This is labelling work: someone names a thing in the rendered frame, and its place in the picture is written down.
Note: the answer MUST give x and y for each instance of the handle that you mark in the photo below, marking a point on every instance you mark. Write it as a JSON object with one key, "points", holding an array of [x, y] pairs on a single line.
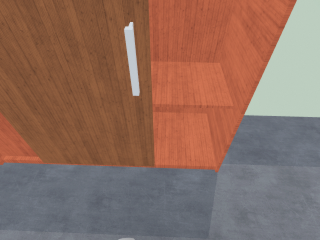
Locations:
{"points": [[132, 59]]}

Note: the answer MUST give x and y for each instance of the wardrobe door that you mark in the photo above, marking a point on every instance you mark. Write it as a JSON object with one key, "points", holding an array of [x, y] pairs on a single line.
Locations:
{"points": [[11, 143], [65, 83]]}

